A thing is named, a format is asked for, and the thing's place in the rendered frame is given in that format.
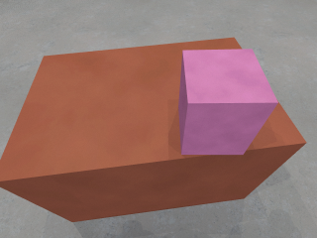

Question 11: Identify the carton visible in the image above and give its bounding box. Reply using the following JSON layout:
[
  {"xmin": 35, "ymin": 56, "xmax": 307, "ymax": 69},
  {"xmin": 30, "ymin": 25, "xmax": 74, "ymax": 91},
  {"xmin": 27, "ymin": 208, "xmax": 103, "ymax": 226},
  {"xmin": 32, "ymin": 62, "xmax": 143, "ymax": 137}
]
[{"xmin": 178, "ymin": 49, "xmax": 278, "ymax": 155}]

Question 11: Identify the pedestal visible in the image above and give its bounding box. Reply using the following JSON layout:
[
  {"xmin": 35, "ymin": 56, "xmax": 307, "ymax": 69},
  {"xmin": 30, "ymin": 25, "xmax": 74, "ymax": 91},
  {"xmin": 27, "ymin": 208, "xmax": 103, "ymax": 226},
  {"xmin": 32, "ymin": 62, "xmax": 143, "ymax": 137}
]
[{"xmin": 0, "ymin": 37, "xmax": 307, "ymax": 222}]

